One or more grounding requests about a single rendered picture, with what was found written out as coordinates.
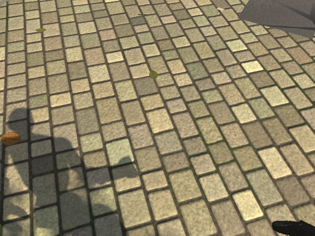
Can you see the right robot hand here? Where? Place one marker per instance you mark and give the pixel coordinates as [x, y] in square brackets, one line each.
[294, 228]

